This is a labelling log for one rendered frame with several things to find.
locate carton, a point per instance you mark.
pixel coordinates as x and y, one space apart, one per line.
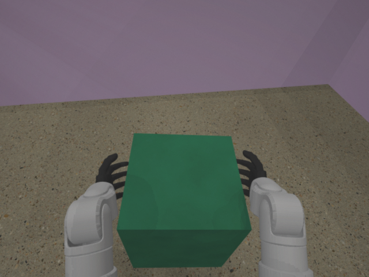
183 203

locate left robot hand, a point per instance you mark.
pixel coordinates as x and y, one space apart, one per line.
106 170

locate right robot hand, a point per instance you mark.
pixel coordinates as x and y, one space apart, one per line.
255 167

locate left robot forearm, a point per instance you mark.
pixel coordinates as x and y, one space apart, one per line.
88 236

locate right robot forearm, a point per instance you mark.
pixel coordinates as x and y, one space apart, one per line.
282 230

